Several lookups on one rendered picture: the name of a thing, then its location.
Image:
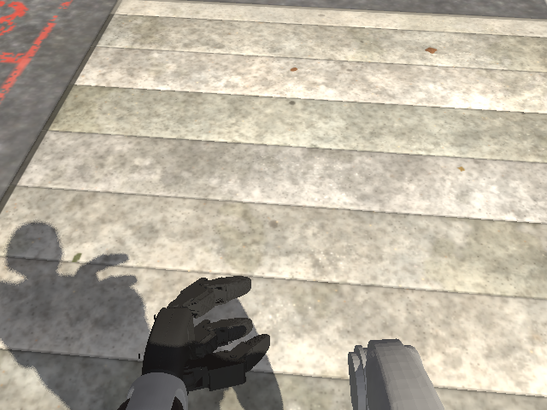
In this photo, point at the left robot forearm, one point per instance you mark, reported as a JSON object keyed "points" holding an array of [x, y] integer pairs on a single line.
{"points": [[156, 391]]}

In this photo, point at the robot right thigh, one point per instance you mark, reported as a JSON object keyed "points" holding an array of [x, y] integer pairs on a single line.
{"points": [[388, 376]]}

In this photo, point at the right robot shin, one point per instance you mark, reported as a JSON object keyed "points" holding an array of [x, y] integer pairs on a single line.
{"points": [[413, 348]]}

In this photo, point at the robot left hand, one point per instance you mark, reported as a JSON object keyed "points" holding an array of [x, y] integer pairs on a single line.
{"points": [[178, 348]]}

